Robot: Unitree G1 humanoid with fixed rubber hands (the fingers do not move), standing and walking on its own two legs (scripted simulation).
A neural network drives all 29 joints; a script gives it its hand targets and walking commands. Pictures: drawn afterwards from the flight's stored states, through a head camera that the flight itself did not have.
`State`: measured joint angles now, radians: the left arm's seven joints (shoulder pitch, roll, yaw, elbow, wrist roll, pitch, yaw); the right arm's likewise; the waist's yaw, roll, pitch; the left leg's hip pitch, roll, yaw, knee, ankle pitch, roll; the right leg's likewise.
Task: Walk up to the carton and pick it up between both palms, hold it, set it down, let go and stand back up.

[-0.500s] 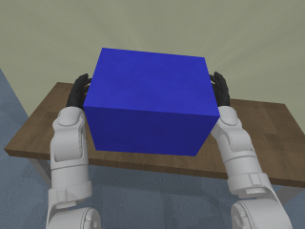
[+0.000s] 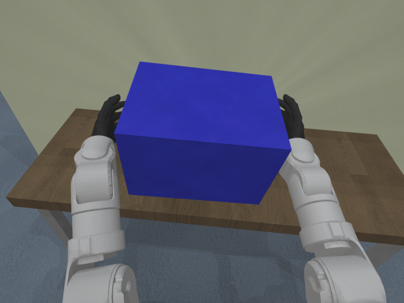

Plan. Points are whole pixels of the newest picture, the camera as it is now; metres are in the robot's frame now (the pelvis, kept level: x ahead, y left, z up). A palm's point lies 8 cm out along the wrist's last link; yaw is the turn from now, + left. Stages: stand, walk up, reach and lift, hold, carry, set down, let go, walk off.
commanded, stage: hold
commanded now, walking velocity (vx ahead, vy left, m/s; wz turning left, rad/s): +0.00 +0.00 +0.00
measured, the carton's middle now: (200, 134) +0.38 +0.00 +0.16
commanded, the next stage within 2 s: none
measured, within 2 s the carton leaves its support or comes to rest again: neither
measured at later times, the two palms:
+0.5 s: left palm (104, 141) +0.35 +0.18 +0.17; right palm (291, 138) +0.36 -0.17 +0.17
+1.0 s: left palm (105, 139) +0.35 +0.17 +0.17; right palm (292, 139) +0.36 -0.17 +0.17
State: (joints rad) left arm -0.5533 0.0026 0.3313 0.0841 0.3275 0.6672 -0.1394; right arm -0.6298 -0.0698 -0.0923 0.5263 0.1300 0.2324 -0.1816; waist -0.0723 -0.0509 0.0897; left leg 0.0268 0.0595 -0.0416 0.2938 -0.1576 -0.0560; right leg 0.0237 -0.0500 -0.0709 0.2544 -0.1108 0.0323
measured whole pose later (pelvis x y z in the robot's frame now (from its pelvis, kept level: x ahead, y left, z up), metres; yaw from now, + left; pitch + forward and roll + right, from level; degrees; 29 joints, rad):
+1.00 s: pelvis +0.00 +0.00 +0.00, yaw +0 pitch -10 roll -1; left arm -0.53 0.00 0.32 0.04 0.33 0.67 -0.14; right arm -0.60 -0.07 -0.08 0.49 0.15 0.23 -0.19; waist -0.08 -0.05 0.10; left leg 0.04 0.06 -0.04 0.30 -0.16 -0.06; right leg 0.04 -0.05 -0.07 0.25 -0.11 0.03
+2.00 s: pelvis +0.00 +0.00 +0.00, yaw +0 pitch -10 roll -1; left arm -0.55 0.01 0.33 0.08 0.32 0.67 -0.14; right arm -0.63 -0.06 -0.10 0.51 0.12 0.23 -0.18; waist -0.07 -0.06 0.09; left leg 0.02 0.06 -0.05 0.29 -0.15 -0.06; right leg 0.02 -0.05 -0.08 0.25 -0.11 0.03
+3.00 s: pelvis +0.00 +0.00 +0.00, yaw +0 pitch -10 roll -1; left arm -0.55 0.01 0.33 0.09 0.33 0.66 -0.14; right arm -0.62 -0.06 -0.09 0.52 0.13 0.22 -0.18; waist -0.08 -0.06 0.11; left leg 0.04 0.06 -0.04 0.29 -0.16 -0.05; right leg 0.05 -0.05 -0.07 0.25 -0.11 0.03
